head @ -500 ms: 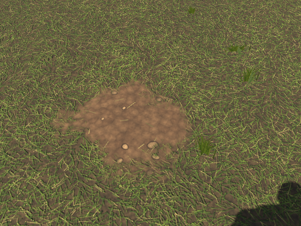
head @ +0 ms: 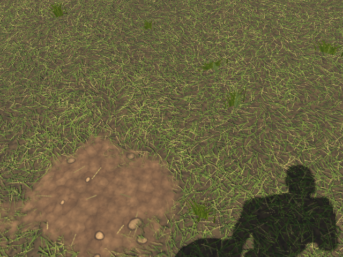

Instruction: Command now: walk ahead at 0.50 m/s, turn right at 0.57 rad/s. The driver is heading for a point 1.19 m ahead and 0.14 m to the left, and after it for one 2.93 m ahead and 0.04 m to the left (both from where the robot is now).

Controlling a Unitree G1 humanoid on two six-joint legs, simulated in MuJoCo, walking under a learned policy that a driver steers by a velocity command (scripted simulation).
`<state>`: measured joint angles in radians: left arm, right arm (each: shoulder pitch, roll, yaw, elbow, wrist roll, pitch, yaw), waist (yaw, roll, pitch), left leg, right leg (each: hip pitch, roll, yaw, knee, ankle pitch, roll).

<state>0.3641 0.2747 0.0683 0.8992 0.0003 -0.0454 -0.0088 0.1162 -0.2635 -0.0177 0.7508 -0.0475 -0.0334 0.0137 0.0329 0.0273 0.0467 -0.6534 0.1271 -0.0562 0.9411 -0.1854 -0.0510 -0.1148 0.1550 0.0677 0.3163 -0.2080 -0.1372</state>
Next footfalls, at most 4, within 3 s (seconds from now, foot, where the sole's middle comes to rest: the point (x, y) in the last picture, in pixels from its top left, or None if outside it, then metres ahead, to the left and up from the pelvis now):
0.22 left None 0.31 0.13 -0.78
0.70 right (212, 245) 0.51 -0.08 -0.78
1.20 left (145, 193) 0.73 0.19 -0.78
1.78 right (161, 133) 1.05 0.14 -0.78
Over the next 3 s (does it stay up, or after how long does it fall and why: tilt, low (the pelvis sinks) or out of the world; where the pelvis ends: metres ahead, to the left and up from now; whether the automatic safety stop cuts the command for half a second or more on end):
stays up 1.51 0.11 0.00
